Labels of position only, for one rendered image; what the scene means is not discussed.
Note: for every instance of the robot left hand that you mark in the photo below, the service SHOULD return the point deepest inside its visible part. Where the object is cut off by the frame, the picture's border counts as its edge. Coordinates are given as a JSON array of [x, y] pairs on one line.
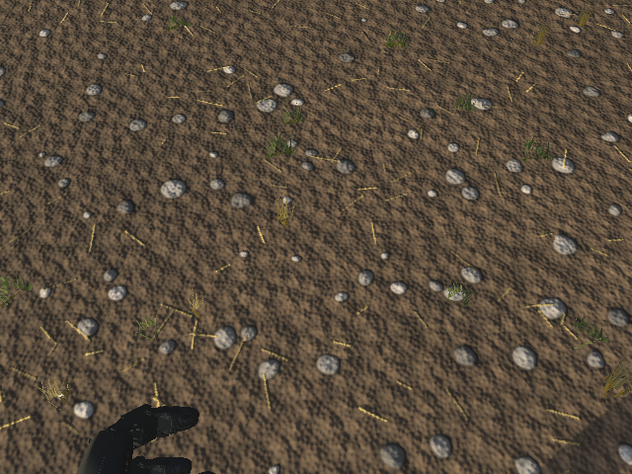
[[110, 451]]

